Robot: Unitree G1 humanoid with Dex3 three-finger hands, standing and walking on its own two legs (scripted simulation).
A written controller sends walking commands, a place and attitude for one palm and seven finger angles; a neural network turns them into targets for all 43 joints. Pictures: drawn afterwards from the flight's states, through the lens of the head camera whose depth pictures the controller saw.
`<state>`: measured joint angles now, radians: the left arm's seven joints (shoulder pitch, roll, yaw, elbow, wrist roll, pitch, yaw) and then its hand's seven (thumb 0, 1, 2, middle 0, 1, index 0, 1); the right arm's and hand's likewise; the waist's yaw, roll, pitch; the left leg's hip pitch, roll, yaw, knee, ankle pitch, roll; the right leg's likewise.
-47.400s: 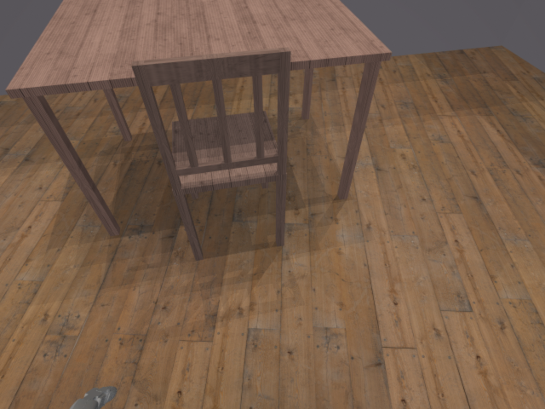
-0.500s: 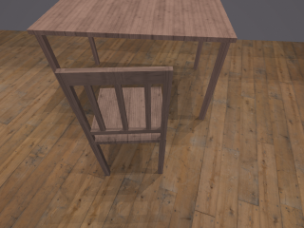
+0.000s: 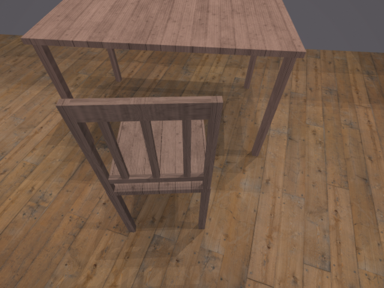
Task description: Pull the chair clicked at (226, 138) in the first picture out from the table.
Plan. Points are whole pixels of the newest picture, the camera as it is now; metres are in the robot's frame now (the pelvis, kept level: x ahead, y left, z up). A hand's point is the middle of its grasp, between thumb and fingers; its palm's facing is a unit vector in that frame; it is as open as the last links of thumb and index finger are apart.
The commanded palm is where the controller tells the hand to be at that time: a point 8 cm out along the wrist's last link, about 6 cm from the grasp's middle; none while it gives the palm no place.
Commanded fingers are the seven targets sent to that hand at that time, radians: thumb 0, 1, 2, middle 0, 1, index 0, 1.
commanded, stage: take the last steps up to it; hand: left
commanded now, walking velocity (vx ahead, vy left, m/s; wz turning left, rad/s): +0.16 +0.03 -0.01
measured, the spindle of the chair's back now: (151, 151) +0.50 +0.15 -0.09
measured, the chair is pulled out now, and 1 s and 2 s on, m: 0.32 0.32 0.32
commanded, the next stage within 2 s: come to a stop and stand still in 0.56 s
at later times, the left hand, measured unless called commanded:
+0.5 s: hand out of the picture +0.07 +0.17 -0.15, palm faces +0.03 -0.97 -0.22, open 7.3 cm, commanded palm none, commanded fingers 0.00 0.90 0.90 -0.20 -0.30 -0.20 -0.30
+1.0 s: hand (182, 274) +0.19 +0.04 -0.20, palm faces +0.07 -0.96 -0.27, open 7.3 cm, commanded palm none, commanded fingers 0.00 0.90 0.90 -0.20 -0.30 -0.20 -0.30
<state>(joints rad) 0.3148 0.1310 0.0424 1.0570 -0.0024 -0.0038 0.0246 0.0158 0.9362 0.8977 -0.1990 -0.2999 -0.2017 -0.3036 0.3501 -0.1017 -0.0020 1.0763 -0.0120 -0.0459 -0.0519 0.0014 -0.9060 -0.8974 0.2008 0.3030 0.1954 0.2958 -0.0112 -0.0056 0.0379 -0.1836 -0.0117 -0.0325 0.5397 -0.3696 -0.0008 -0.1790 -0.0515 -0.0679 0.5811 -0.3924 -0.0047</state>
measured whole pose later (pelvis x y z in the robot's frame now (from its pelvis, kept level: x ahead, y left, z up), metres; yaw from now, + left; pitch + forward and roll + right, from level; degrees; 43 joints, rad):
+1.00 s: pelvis +0.10 -0.15 -0.05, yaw +4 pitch +0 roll +2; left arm 0.12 0.13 0.05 0.93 0.03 0.04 0.04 0.00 0.91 0.90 -0.20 -0.30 -0.21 -0.30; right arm 0.13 -0.36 -0.11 0.93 -0.02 0.03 -0.03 0.00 -0.91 -0.90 0.19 0.30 0.19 0.29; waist -0.03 0.06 0.15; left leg -0.50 -0.07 0.00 1.08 -0.63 -0.04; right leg -0.56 -0.12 0.22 0.89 -0.35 0.12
